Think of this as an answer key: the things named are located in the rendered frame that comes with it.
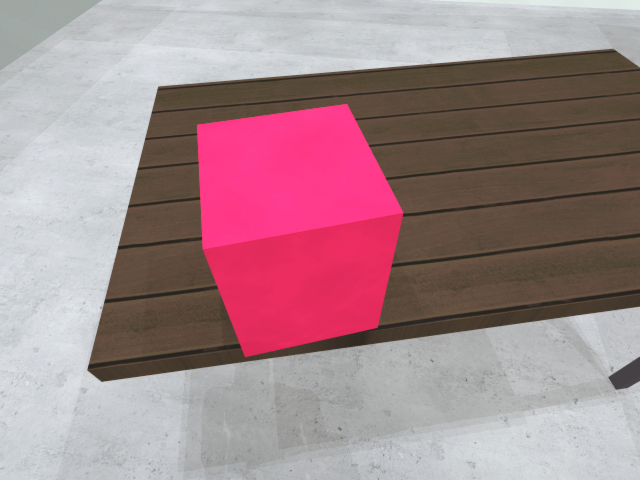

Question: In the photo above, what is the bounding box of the table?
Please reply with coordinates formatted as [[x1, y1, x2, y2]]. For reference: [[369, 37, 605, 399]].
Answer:
[[87, 49, 640, 390]]

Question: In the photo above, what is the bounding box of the carton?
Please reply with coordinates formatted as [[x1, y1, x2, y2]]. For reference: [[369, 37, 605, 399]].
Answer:
[[197, 104, 403, 357]]

